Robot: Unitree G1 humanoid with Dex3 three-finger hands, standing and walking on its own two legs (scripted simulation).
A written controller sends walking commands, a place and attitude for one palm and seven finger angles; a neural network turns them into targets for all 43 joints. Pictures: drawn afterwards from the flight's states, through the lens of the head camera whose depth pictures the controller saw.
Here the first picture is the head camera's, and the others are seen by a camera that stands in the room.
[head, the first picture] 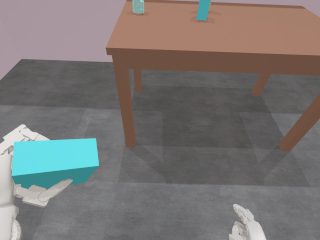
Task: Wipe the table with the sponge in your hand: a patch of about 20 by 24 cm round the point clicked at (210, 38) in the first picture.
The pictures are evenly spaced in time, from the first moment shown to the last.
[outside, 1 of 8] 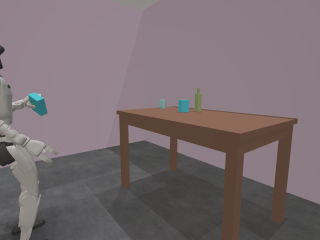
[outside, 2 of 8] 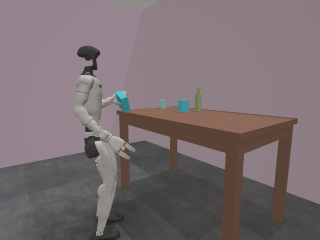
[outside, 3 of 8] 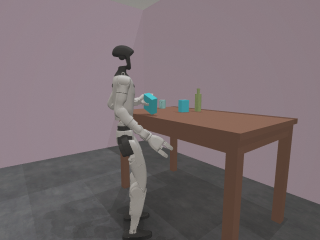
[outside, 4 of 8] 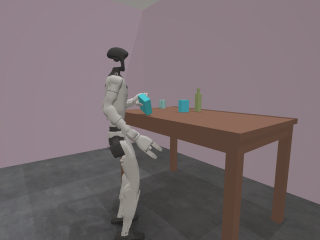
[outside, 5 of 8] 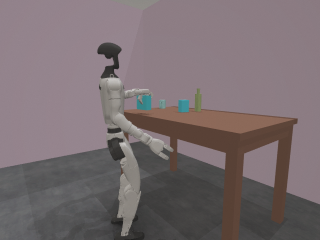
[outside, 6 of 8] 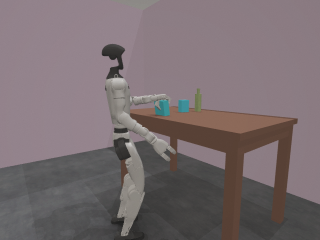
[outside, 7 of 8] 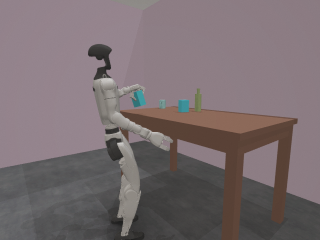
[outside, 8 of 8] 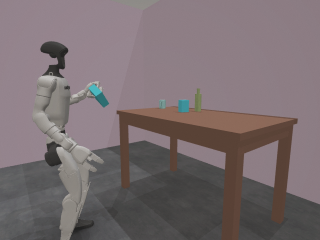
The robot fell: no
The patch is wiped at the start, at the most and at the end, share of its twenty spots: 0.00 1.00 1.00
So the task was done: yes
